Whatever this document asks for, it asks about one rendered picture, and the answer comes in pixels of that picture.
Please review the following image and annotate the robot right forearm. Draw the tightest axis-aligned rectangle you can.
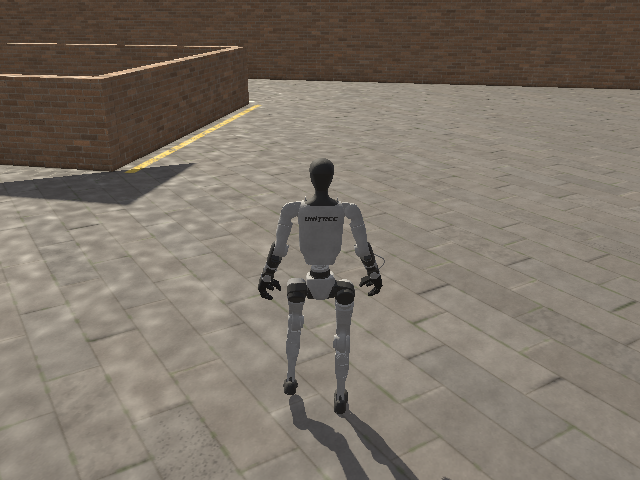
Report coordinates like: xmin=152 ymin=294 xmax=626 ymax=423
xmin=360 ymin=241 xmax=380 ymax=279

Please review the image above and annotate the left robot hand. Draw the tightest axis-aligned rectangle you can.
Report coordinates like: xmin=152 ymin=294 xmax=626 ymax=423
xmin=258 ymin=277 xmax=281 ymax=300

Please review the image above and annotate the robot right upper arm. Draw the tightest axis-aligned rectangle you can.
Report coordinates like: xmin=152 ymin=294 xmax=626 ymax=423
xmin=342 ymin=202 xmax=371 ymax=257

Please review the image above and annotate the robot left thigh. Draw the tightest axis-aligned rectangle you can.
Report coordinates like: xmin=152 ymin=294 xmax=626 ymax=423
xmin=287 ymin=278 xmax=307 ymax=332

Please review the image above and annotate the robot left upper arm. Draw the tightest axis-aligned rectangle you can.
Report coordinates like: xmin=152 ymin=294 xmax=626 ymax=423
xmin=272 ymin=201 xmax=301 ymax=257

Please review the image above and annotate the robot left foot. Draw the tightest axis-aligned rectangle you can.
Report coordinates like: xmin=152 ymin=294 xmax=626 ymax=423
xmin=283 ymin=377 xmax=298 ymax=395

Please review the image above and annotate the robot left forearm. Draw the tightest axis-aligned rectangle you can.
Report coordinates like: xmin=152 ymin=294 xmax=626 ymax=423
xmin=261 ymin=241 xmax=282 ymax=282

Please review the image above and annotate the right robot hand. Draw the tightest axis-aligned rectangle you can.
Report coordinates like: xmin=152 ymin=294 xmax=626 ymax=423
xmin=359 ymin=275 xmax=383 ymax=296

